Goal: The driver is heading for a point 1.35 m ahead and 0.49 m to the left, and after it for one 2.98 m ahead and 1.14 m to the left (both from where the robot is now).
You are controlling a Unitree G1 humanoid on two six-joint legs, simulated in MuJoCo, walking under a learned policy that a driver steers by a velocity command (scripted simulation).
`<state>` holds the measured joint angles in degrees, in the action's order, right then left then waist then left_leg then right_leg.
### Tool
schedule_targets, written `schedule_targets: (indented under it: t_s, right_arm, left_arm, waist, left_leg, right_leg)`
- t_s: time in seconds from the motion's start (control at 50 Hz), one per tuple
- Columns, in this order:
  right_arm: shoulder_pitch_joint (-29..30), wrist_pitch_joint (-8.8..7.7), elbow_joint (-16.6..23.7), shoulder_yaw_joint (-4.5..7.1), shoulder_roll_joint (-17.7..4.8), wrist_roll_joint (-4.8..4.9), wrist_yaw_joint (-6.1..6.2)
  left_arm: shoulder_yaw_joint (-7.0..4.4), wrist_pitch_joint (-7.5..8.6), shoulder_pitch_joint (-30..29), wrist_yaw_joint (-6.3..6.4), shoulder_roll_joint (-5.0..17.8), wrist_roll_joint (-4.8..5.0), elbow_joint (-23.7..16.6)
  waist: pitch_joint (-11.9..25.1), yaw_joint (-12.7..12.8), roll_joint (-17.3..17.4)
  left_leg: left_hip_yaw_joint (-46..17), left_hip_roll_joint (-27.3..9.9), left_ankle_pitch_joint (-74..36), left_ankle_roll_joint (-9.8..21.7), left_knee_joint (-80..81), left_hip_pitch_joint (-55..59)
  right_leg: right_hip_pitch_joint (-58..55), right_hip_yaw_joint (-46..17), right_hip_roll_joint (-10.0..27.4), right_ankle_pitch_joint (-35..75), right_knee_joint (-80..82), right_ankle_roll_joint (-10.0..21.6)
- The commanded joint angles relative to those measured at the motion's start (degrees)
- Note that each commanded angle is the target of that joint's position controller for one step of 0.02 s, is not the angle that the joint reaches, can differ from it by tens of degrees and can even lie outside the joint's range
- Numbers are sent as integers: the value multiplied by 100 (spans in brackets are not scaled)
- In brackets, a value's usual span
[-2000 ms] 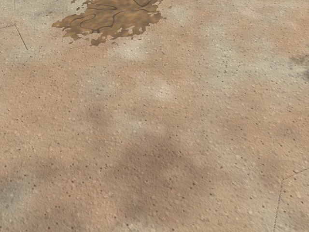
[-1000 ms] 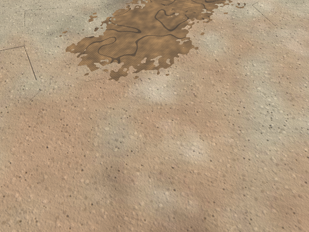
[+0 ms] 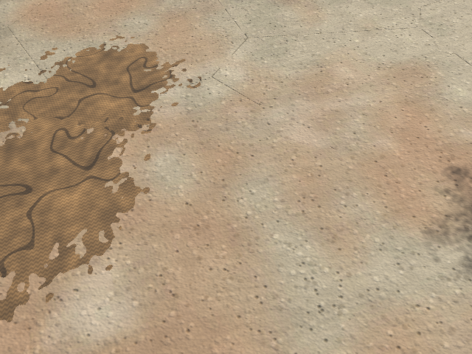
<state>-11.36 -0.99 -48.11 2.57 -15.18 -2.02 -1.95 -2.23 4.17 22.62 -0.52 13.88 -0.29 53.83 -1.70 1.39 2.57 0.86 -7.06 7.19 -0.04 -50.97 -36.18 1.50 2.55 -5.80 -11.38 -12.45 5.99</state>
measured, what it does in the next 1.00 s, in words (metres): walks ahead, turning left: left foot, then right foot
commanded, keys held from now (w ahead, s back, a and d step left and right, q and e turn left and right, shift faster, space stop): w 0.20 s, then w+q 0.06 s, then q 0.32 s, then w+q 0.42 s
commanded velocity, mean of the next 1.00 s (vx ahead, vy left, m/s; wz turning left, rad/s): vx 0.36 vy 0.00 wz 0.33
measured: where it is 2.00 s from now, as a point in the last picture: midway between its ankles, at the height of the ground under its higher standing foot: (132, 261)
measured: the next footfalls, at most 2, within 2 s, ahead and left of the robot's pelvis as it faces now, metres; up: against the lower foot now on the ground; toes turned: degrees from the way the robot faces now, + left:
left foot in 0.22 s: +0.30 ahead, +0.12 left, +0.00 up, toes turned +4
right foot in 0.74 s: +0.43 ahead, -0.05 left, +0.00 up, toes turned +18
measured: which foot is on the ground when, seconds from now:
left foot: up 0.00-0.20, down 0.22-0.74, up 0.76-1.00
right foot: down 0.00-0.22, up 0.24-0.72, down 0.74-1.00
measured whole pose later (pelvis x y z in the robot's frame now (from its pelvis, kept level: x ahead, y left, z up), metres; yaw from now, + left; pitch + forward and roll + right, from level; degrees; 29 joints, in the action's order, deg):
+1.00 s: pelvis +0.39 +0.04 +0.00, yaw +24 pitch +1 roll +0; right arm -10.5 1.2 -46.4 4.9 -17.6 -2.0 -3.4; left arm -2.5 4.5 19.1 1.0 14.1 -1.2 49.3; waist -0.5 1.7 3.5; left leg -2.8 -1.5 12.3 0.0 -59.3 -33.9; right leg 4.0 6.6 -0.6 -11.7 -14.6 2.2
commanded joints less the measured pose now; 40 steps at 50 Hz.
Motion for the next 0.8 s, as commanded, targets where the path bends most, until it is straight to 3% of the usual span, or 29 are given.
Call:
schedule_targets:
  t_s: [0.02, 0.1, 0.16, 0.2, 0.22, 0.24, 0.26, 0.28, 0.3, 0.32, 0.34, 0.36, 0.38, 0.44, 0.58, 0.66, 0.68, 0.72, 0.74, 0.76, 0.78, 0.8]
  right_arm:
    - [530, -68, 433, -6, -167, 28, -17]
    - [1160, -101, 648, -36, -206, 40, -7]
    - [1106, -154, 687, -7, -292, 33, 20]
    - [186, -214, 394, 83, -444, 29, 108]
    - [-816, -270, 50, 158, -573, -17, 168]
    - [-1734, -298, -154, 297, -1074, -142, 243]
    - [-1903, -263, -242, 422, -1539, -104, 200]
    - [-1301, -218, -184, 351, -1196, 142, 141]
    - [-724, -221, -71, 266, -865, 187, 129]
    - [-485, -250, -58, 187, -571, 156, 114]
    - [-439, -283, -106, 150, -455, 175, 129]
    - [-405, -305, -165, 116, -369, 192, 138]
    - [-455, -333, -198, 123, -424, 191, 135]
    - [-527, -306, -215, 205, -743, 163, 155]
    - [-880, -55, -178, 269, -818, 131, 204]
    - [-851, 79, -84, 354, -881, 55, 214]
    - [-747, 89, -34, 374, -890, 37, 215]
    - [-452, 80, 68, 387, -841, 93, 228]
    - [-478, 22, 199, 290, -451, 153, 222]
    - [-448, -19, 466, 201, -110, 245, 176]
    - [-601, -4, 408, 278, -600, 45, 184]
    - [-491, -1, 313, 332, -773, 6, 138]
  left_arm:
    - [-114, 112, 61, 14, 675, -1, -174]
    - [-103, 96, 454, 71, 741, -55, 75]
    - [-117, 73, 396, 136, 848, -93, 180]
    - [-138, 61, 228, 152, 956, -121, 211]
    - [-128, 45, 128, 150, 952, -109, 201]
    - [-38, 75, 251, 134, 685, -9, 14]
    - [-4, 85, 805, 69, 323, 61, -7]
    - [-106, 72, 354, 94, 733, -97, -27]
    - [-99, 109, -21, 80, 674, -85, -145]
    - [-70, 133, -249, 82, 554, -95, -186]
    - [-75, 83, -316, 89, 512, -137, -223]
    - [-63, -2, -266, 86, 460, -177, -254]
    - [-60, -75, -265, 84, 405, -180, -296]
    - [-35, -224, -410, 106, 319, -149, -429]
    - [-8, -365, -1502, 197, 442, -62, -840]
    - [-2, -286, -1848, 162, 532, -56, -1030]
    - [-12, -238, -1725, 158, 560, -47, -1017]
    - [-29, -86, -1067, 189, 552, -55, -878]
    - [-110, 4, -613, 254, 898, -143, -826]
    - [-257, -25, -420, 283, 1552, -177, -838]
    - [-290, -86, -559, 276, 1445, -188, -824]
    - [-182, -93, -778, 253, 964, -156, -937]
  waist:
    - [-335, 6, -575]
    - [-450, 187, -566]
    - [-417, 31, -583]
    - [96, -398, -623]
    - [654, -835, -467]
    - [1367, -1056, 109]
    - [1849, -735, 1323]
    - [1308, -564, 504]
    - [556, -370, 153]
    - [267, -267, -153]
    - [139, -140, -139]
    - [203, -6, -41]
    - [283, 49, 5]
    - [440, 141, 24]
    - [461, -243, 274]
    - [242, -378, 352]
    - [163, -305, 349]
    - [119, 129, 147]
    - [396, 240, -620]
    - [428, 195, -1952]
    - [239, 0, -1494]
    - [2, -65, -792]
  left_leg:
    - [149, 86, -613, -15, 725, -76]
    - [271, 283, -674, 176, 1449, -44]
    - [333, 488, -114, 435, 1820, 337]
    - [480, 869, 276, 654, 2106, 1590]
    - [469, 885, 46, 824, 2401, 2819]
    - [-981, -312, 550, 1223, 2461, 4451]
    - [-3834, -1630, 450, 2030, 3154, 5515]
    - [-3856, -1375, -30, 1941, 3374, 5011]
    - [-2862, -1239, -1045, 1863, 3342, 4174]
    - [-2248, -968, -2336, 1750, 3363, 3628]
    - [-1777, -735, -3327, 1637, 3360, 3269]
    - [-1424, -537, -3811, 1540, 3399, 2996]
    - [-1272, -456, -4243, 1514, 3372, 2868]
    - [-1011, -267, -4666, 1539, 3326, 2587]
    - [-1404, -88, -3381, 1235, 3093, 2607]
    - [-2243, -186, -619, 1354, 3194, 2625]
    - [-2444, -161, -172, 1319, 3135, 2493]
    - [-2499, 197, 604, 1057, 2586, 1865]
    - [-2039, 659, 1423, 783, 1603, 1290]
    - [-839, 1652, 2774, 531, 339, -98]
    - [-695, 1199, 2647, 494, -477, -396]
    - [-776, 937, 2162, 478, -756, -352]
  right_leg:
    - [244, -750, 1482, 2006, 572, 600]
    - [-370, -719, 1670, 2422, 425, 556]
    - [-774, -664, 1825, 3464, -16, 460]
    - [-780, -500, 1711, 4953, -1176, 302]
    - [-396, -216, 1470, 4715, -2331, 184]
    - [999, 74, 1105, 2933, -4095, 14]
    - [2817, 76, -30, -1566, -5960, -195]
    - [3307, -585, 314, -1581, -6379, -135]
    - [3373, -541, 583, -1089, -6254, -172]
    - [3203, -501, 749, -847, -5973, -224]
    - [2990, -485, 835, -804, -5739, -318]
    - [2712, -484, 865, -789, -5504, -428]
    - [2551, -448, 819, -792, -5320, -519]
    - [2481, -313, 711, -626, -4721, -757]
    - [2472, -356, 595, 70, -3443, -827]
    - [2331, -523, 590, -522, -2702, -767]
    - [2053, -555, 546, -744, -2352, -717]
    - [854, -521, 483, -582, -1091, -569]
    - [33, -1493, 1421, -1203, -500, -341]
    - [-667, -3639, 2743, -2354, 356, 269]
    - [-313, -4111, 3029, -2485, 381, 572]
    - [-11, -3586, 2761, -2547, 329, 569]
